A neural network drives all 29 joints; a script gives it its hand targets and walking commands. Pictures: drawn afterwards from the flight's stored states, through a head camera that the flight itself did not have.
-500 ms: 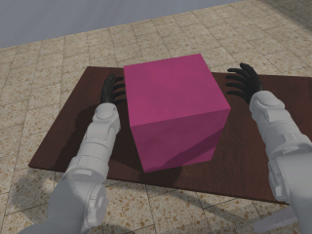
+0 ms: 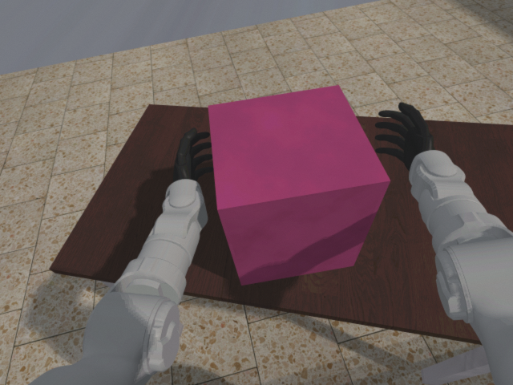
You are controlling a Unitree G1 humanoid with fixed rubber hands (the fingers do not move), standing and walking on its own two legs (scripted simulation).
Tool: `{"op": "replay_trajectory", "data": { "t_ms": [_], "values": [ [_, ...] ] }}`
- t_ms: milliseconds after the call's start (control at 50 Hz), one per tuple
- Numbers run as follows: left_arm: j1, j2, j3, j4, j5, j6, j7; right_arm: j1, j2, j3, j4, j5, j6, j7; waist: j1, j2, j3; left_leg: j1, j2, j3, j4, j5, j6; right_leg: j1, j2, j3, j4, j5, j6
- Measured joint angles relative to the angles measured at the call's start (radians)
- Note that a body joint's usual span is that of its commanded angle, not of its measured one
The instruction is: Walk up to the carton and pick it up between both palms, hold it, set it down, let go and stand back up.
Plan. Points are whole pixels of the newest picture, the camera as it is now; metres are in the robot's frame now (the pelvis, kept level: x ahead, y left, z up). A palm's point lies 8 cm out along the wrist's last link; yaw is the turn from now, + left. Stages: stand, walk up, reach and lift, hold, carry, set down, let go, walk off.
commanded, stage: reach and lift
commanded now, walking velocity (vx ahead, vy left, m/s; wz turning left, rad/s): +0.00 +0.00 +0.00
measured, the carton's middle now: (286, 192) +0.43 +0.05 +0.04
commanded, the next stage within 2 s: none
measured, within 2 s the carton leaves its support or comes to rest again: leaves its support in 2.00 s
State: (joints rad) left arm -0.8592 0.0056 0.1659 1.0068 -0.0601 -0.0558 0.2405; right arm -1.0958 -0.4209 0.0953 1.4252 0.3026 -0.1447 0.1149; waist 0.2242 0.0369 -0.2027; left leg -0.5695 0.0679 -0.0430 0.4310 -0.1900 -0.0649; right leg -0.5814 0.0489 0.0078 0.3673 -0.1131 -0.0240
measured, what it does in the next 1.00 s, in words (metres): stands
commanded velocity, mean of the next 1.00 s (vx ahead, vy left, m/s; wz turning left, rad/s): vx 0.00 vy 0.00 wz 0.00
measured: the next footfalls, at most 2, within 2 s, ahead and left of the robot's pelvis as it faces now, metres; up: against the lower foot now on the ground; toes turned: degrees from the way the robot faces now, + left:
none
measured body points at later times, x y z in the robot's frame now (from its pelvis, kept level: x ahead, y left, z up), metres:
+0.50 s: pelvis +0.01 +0.00 +0.01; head +0.08 -0.01 +0.45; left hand +0.42 +0.20 +0.09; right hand +0.50 -0.10 +0.08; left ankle -0.01 +0.16 -0.74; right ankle +0.02 -0.10 -0.74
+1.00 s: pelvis +0.02 +0.00 +0.01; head +0.08 +0.00 +0.46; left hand +0.42 +0.19 +0.09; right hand +0.49 -0.11 +0.09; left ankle -0.01 +0.16 -0.74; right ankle +0.02 -0.10 -0.74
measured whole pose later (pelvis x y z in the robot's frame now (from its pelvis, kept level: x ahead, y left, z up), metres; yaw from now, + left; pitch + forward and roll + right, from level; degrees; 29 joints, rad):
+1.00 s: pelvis +0.02 +0.00 +0.01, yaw +1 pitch +11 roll +0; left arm -0.69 -0.22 0.53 0.61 0.39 0.06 0.14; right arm -0.89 -0.09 -0.49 1.13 -0.33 -0.17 0.13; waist 0.12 0.01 -0.09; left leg -0.32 0.07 -0.03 0.30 -0.18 -0.06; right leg -0.35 0.04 0.00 0.29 -0.13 -0.03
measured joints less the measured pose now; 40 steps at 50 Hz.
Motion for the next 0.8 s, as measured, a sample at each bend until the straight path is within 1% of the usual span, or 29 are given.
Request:
{"op": "replay_trajectory", "data": {
  "t_ms": [60,120,240,340,400,460,540,600,700,800],
  "values": [
    [0.008,-0.009,0.020,-0.013,0.010,-0.007,0.002,0.008,0.019,-0.013,-0.014,-0.020,-0.002,0.000,-0.003,0.000,0.000,-0.001,-0.001,0.001,-0.006,0.003,0.001,-0.002,-0.001,0.001,-0.004,0.003,0.001],
    [0.009,-0.019,0.042,-0.027,0.034,-0.010,0.006,0.015,0.052,-0.048,-0.027,-0.057,-0.001,-0.002,-0.009,0.000,0.005,-0.001,-0.003,-0.001,-0.014,0.009,0.001,-0.001,-0.003,-0.002,-0.009,0.006,0.000],
    [0.008,-0.051,0.099,-0.065,0.107,0.004,0.010,0.040,0.143,-0.158,-0.076,-0.176,-0.004,-0.025,-0.026,0.003,0.013,0.004,-0.004,-0.011,-0.032,0.020,0.001,0.012,-0.005,-0.011,-0.038,0.019,-0.001],
    [0.018,-0.076,0.157,-0.109,0.180,0.029,0.014,0.056,0.171,-0.256,-0.106,-0.277,-0.003,-0.043,-0.045,0.001,0.037,0.040,-0.004,-0.012,-0.051,0.025,0.001,0.052,-0.005,-0.013,-0.063,0.026,-0.001],
    [0.028,-0.101,0.197,-0.139,0.231,0.040,0.007,0.069,0.188,-0.308,-0.119,-0.331,-0.005,-0.035,-0.051,-0.002,0.055,0.073,-0.003,-0.007,-0.065,0.025,0.002,0.082,-0.005,-0.008,-0.075,0.027,-0.002],
    [0.041,-0.131,0.256,-0.167,0.293,0.044,-0.004,0.086,0.208,-0.381,-0.138,-0.411,-0.010,-0.030,-0.055,-0.006,0.064,0.102,-0.003,0.000,-0.080,0.026,0.003,0.105,-0.005,-0.002,-0.082,0.025,-0.001],
    [0.068,-0.170,0.339,-0.218,0.381,0.045,-0.041,0.115,0.249,-0.499,-0.173,-0.538,-0.021,-0.014,-0.068,-0.010,0.076,0.148,-0.005,0.006,-0.104,0.028,0.005,0.141,-0.008,0.002,-0.087,0.018,0.000],
    [0.094,-0.193,0.376,-0.260,0.428,0.048,-0.065,0.138,0.277,-0.564,-0.197,-0.602,-0.032,0.000,-0.078,-0.012,0.085,0.182,-0.006,0.009,-0.118,0.028,0.006,0.169,-0.009,0.004,-0.089,0.011,0.000],
    [0.126,-0.214,0.388,-0.314,0.456,0.066,-0.084,0.171,0.305,-0.608,-0.238,-0.645,-0.036,0.018,-0.081,-0.015,0.103,0.226,-0.003,0.013,-0.127,0.021,0.005,0.208,-0.007,0.007,-0.090,0.001,-0.002],
    [0.144,-0.221,0.381,-0.356,0.459,0.088,-0.090,0.189,0.319,-0.603,-0.267,-0.646,-0.031,0.020,-0.087,-0.025,0.116,0.247,0.000,0.012,-0.132,0.017,0.003,0.226,-0.004,0.004,-0.087,-0.007,-0.004]
  ]
}}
